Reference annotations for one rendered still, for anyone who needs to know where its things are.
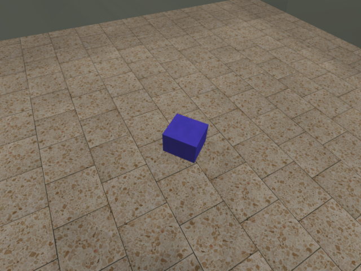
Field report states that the carton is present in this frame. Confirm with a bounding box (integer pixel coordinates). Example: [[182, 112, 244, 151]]
[[162, 114, 209, 163]]

